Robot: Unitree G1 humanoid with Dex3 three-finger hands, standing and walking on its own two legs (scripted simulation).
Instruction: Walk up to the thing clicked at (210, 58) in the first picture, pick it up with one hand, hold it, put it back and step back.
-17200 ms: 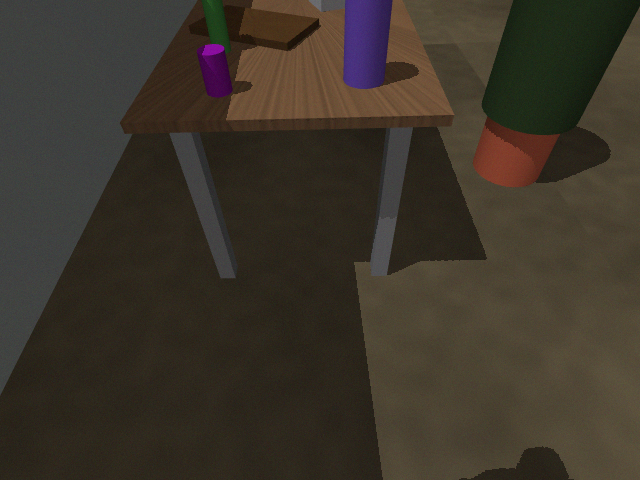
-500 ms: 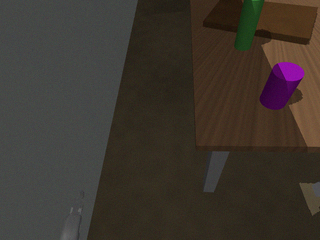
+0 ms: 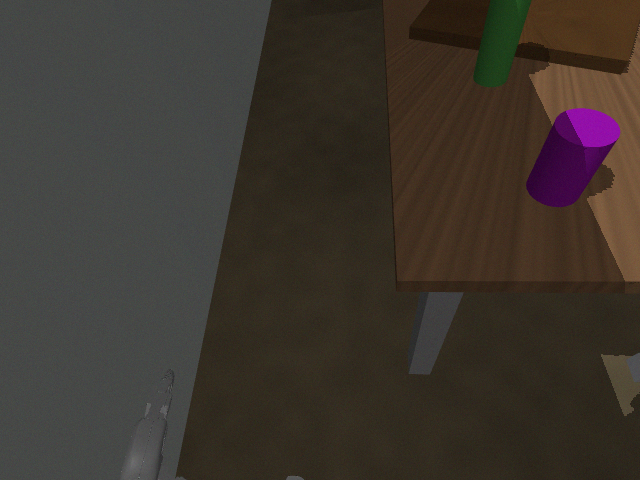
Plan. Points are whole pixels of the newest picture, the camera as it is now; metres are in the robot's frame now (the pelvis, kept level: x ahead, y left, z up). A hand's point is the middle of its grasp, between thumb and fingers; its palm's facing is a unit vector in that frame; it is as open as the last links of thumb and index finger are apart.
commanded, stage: approach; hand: right
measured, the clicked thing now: (568, 160) +0.52 -0.25 +0.07
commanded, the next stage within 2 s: close in in 0.08 s
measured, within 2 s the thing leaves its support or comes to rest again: neither
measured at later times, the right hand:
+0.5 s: hand (623, 172) +0.49 -0.30 +0.08, palm faces +0.24 +0.97 +0.05, open 17.6 cm
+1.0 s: hand (578, 165) +0.49 -0.25 +0.09, palm faces +0.23 +0.97 +0.04, open 17.5 cm
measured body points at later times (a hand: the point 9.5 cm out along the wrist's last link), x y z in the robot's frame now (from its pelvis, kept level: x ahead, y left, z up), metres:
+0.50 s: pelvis -0.01 +0.00 -0.03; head +0.10 -0.04 +0.41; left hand +0.12 +0.27 -0.06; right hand +0.47 -0.35 +0.08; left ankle +0.01 +0.15 -0.71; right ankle -0.01 -0.11 -0.71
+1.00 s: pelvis -0.02 +0.01 -0.03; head +0.08 -0.02 +0.41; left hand +0.12 +0.28 -0.06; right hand +0.48 -0.30 +0.09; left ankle +0.01 +0.15 -0.71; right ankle -0.01 -0.11 -0.71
